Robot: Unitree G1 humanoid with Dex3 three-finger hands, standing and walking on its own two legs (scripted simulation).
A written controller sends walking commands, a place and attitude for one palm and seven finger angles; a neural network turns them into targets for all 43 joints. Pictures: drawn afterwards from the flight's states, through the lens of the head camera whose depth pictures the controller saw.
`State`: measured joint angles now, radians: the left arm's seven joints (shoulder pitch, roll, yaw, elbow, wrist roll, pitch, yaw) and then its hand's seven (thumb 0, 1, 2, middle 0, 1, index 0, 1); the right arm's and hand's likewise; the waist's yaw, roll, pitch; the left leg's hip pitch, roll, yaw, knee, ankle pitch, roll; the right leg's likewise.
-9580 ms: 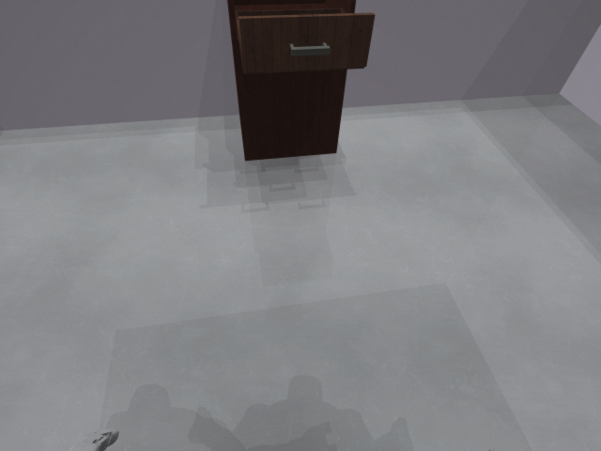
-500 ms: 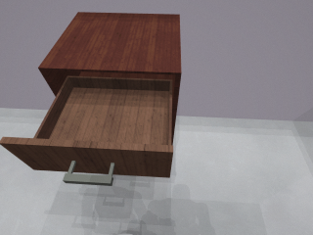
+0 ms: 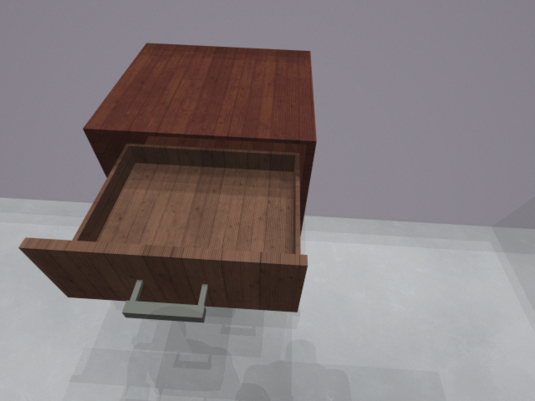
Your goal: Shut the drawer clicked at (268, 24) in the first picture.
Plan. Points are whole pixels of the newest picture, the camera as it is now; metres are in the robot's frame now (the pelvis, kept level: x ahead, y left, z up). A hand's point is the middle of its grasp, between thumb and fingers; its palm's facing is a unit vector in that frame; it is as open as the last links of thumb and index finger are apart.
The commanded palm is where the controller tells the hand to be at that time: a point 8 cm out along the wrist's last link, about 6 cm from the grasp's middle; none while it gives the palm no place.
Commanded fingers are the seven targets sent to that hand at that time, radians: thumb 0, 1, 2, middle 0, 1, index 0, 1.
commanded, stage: come to a stop and stand still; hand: left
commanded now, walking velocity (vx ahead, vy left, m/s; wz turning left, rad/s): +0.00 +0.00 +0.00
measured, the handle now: (168, 299) +0.29 +0.19 -0.06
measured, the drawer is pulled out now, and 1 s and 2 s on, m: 0.30 0.30 0.30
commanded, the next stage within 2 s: look again from close up in 0.04 s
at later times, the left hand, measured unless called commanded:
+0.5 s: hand out of the picture +0.05 +0.20 -0.18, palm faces -0.01 -0.98 -0.22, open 7.3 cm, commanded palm none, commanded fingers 0.00 0.90 0.90 -0.20 -0.30 -0.20 -0.30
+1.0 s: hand out of the picture +0.05 +0.18 -0.18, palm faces -0.02 -0.98 -0.21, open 7.3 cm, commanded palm none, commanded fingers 0.00 0.90 0.90 -0.20 -0.30 -0.20 -0.30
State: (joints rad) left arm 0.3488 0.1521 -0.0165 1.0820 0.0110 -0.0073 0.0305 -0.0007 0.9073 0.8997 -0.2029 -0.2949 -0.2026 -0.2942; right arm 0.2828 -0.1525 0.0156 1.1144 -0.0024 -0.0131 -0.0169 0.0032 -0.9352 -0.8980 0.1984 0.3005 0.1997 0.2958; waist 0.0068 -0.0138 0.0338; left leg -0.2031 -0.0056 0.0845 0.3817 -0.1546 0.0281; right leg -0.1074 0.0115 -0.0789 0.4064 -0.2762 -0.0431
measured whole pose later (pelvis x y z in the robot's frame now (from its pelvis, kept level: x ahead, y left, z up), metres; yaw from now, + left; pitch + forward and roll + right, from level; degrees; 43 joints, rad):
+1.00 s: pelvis +0.03 +0.00 -0.01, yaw -2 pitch +1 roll +1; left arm 0.29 0.17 0.00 1.01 0.01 0.02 0.04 0.00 0.91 0.90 -0.20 -0.30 -0.20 -0.29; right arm 0.22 -0.16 -0.01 1.08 0.00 -0.02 -0.03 0.01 -0.92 -0.90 0.20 0.30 0.20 0.30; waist -0.01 -0.03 0.05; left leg -0.23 -0.01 0.12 0.46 -0.24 0.03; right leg -0.15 0.00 -0.04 0.50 -0.35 -0.03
